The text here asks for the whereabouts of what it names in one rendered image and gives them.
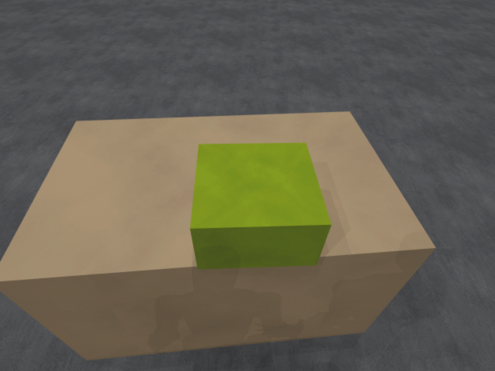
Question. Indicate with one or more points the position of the pedestal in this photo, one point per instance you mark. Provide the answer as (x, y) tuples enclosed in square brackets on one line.
[(104, 256)]

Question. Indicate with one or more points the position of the carton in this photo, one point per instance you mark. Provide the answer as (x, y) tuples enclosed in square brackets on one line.
[(257, 205)]

